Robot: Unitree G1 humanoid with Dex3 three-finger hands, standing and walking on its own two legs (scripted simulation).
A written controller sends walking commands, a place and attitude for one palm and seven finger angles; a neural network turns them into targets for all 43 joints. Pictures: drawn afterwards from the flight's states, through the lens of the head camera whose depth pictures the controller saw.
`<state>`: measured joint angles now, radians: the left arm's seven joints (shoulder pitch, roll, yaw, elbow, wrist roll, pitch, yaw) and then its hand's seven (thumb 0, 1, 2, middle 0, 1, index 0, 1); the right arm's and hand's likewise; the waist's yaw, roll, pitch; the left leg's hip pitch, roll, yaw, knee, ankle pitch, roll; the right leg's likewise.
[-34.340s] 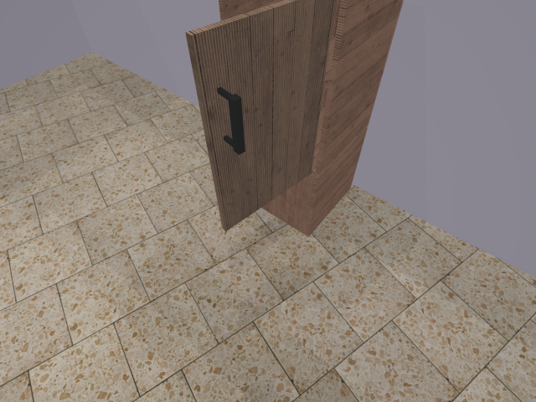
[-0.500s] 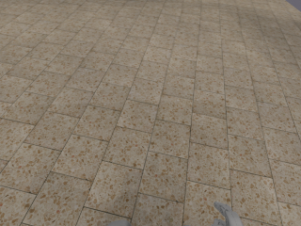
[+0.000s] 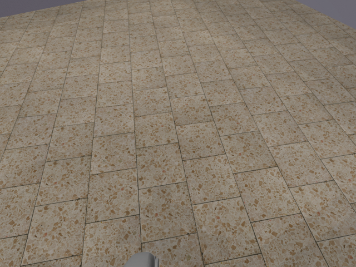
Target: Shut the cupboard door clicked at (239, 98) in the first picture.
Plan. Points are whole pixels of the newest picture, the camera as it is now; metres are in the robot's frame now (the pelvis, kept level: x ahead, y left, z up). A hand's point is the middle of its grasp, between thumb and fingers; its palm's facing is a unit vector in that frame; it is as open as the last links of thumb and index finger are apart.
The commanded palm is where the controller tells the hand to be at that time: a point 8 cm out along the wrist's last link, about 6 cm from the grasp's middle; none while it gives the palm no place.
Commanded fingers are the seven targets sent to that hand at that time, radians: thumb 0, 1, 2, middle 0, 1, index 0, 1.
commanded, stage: turn to face it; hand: left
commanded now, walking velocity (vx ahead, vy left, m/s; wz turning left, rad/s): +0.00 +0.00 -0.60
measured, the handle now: out of the picture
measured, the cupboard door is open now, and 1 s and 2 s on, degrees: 52 52 52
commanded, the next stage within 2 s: none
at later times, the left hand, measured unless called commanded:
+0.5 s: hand (95, 251) +0.17 +0.23 -0.16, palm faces -0.25 -0.95 -0.20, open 7.4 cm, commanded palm none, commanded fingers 0.00 0.90 0.90 -0.20 -0.30 -0.20 -0.30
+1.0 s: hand (131, 252) +0.17 +0.14 -0.16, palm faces -0.53 -0.82 -0.22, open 7.4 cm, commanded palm none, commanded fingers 0.00 0.90 0.90 -0.20 -0.30 -0.20 -0.30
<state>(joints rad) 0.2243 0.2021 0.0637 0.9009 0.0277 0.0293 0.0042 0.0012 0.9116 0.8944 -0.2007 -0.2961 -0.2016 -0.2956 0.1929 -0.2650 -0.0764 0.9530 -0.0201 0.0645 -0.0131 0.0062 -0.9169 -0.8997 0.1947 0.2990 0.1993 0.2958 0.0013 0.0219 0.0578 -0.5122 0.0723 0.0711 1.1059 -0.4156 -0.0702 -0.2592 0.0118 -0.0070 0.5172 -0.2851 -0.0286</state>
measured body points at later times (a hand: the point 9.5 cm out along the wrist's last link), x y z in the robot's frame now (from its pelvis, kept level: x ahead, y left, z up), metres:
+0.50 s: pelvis +0.01 +0.06 +0.01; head +0.06 +0.08 +0.46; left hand +0.19 +0.28 -0.14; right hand +0.01 -0.20 -0.12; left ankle +0.04 +0.15 -0.74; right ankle -0.06 -0.09 -0.65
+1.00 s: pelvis +0.00 +0.02 +0.00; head +0.04 -0.01 +0.45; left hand +0.20 +0.18 -0.14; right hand -0.07 -0.25 -0.14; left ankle +0.08 +0.14 -0.69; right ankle -0.05 -0.08 -0.74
